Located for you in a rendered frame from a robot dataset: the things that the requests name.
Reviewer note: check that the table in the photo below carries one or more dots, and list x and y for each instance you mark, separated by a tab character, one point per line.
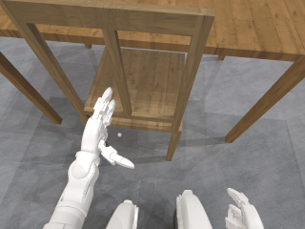
260	29

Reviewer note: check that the robot left hand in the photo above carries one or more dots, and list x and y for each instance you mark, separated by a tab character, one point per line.
96	129

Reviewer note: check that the robot right hand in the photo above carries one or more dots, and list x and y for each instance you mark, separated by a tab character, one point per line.
244	218

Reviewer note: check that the robot left shin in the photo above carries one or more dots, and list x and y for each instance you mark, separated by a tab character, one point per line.
127	201

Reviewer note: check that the right robot thigh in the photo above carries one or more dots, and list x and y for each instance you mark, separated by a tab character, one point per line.
191	211

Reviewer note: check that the left robot forearm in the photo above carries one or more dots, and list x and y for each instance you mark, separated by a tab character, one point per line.
75	201

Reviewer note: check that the chair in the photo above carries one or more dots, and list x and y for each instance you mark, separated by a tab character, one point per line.
151	89

